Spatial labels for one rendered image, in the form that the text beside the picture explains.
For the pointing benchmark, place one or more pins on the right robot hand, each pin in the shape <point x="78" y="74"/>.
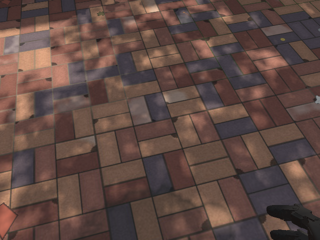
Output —
<point x="298" y="215"/>

